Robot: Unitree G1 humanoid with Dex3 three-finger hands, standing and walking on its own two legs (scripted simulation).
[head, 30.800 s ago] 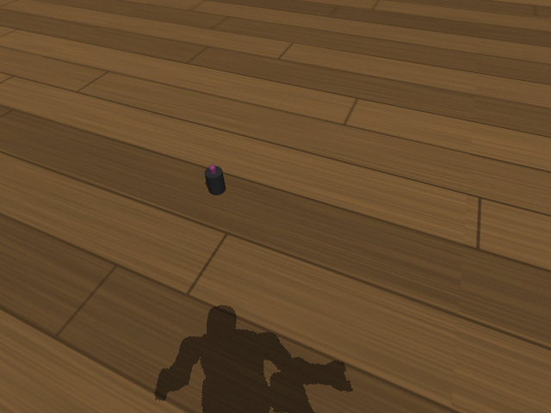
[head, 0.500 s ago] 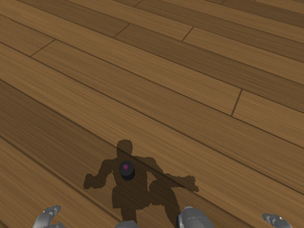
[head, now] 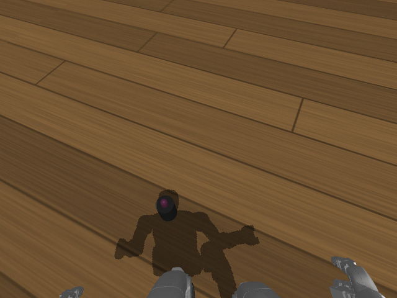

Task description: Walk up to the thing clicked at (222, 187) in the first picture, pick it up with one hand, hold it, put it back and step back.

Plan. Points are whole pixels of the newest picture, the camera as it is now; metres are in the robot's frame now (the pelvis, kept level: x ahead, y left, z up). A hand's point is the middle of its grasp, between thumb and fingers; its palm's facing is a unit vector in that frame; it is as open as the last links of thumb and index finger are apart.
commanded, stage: step back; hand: left
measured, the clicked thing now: (166, 207) +0.53 +0.19 -0.67
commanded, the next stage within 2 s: none
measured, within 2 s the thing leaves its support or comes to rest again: neither
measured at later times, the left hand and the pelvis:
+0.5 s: hand out of the picture -0.04 +0.27 -0.14, palm faces +0.04 -0.93 -0.37, open 7.4 cm; pelvis -0.14 +0.00 +0.01, yaw +2 degrees
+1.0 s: hand out of the picture -0.20 +0.24 -0.14, palm faces +0.06 -0.90 -0.43, open 7.4 cm; pelvis -0.31 -0.04 +0.00, yaw +5 degrees
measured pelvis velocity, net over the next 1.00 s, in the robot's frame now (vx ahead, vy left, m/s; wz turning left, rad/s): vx -0.31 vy -0.04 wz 0.10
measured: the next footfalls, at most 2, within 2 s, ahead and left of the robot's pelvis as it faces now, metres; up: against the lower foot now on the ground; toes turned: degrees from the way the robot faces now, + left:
left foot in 0.28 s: -0.06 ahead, +0.12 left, +0.00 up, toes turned +1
right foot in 0.66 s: -0.20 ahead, -0.16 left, +0.00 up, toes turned +2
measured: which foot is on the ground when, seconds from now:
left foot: up 0.00-0.26, down 0.28-0.68, up 0.70-0.98, down 1.00-1.00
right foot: down 0.00-0.30, up 0.32-0.64, down 0.66-1.00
